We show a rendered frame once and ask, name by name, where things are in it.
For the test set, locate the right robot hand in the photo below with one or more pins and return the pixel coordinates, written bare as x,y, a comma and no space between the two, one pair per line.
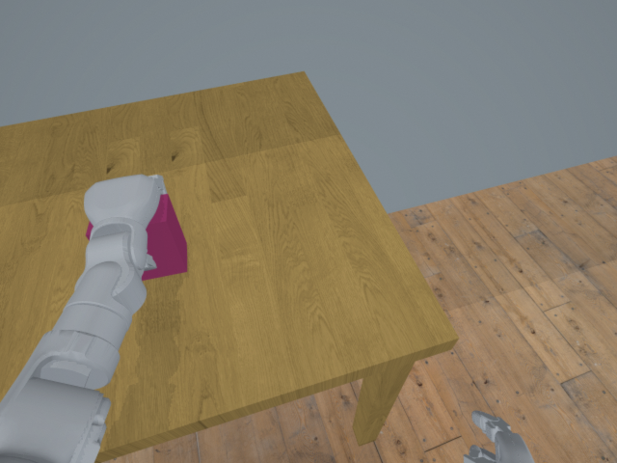
510,447

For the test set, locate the table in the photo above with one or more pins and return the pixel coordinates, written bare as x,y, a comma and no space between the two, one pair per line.
297,280

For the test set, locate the left robot forearm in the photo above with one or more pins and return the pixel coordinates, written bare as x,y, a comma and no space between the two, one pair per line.
83,347

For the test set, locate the left robot upper arm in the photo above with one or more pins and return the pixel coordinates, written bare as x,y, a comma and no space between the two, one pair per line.
53,422

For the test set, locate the left robot hand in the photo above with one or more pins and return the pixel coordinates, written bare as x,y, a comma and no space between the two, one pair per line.
134,197

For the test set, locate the sponge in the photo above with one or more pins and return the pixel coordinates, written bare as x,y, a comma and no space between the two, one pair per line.
166,242

